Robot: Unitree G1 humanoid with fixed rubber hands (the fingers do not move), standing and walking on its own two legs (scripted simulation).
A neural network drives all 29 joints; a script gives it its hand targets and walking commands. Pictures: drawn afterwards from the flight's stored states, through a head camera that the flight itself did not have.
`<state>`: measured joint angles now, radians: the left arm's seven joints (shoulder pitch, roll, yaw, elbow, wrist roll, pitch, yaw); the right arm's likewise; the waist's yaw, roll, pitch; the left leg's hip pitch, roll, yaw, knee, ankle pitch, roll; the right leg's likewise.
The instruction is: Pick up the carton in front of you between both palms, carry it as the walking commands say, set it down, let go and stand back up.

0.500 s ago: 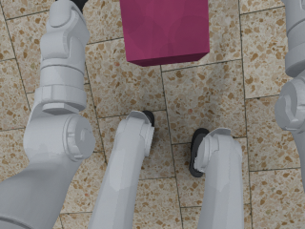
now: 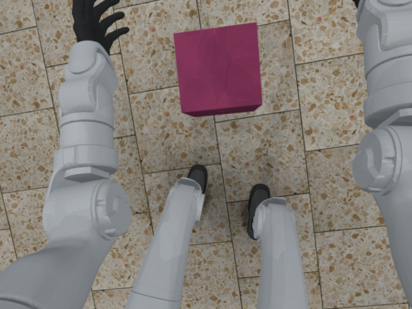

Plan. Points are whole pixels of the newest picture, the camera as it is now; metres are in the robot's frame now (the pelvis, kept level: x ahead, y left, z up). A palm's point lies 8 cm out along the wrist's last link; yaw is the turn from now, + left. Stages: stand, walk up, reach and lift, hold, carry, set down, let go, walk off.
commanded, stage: let go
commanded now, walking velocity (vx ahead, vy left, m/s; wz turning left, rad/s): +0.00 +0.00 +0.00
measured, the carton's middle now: (219, 78) +0.53 +0.10 -0.49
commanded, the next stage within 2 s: stand in 1.50 s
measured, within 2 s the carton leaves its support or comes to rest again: neither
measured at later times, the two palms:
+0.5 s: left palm (27, 118) +0.36 +0.27 +0.02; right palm out of the picture +0.43 -0.15 +0.00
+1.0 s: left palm out of the picture +0.26 +0.23 +0.09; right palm out of the picture +0.30 -0.22 +0.08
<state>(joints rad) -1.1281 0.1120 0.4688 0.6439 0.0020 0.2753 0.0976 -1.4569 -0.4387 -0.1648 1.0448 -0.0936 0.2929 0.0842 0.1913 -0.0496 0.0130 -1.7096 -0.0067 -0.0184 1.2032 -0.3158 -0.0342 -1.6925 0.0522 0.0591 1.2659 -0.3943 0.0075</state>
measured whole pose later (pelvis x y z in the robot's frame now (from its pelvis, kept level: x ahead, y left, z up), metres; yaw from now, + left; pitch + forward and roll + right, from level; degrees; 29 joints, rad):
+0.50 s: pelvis +0.05 +0.02 +0.11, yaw -2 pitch +29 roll -1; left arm -0.35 0.19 0.18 0.54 0.03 0.11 -0.14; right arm -0.51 -0.13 -0.22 0.61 -0.13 0.14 -0.09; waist 0.13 0.02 -0.03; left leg -1.04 -0.01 0.00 0.78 -0.25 0.01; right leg -1.00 0.03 0.08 0.78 -0.30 0.03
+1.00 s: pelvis +0.10 +0.00 +0.16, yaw +1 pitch +5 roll +1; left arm 0.22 0.22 0.02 0.42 -0.02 0.04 -0.08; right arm 0.14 -0.19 -0.07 0.49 -0.02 0.03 0.01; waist 0.04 0.01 0.03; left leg -0.29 -0.01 -0.05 0.45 -0.24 -0.02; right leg -0.25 0.02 0.04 0.47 -0.30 -0.01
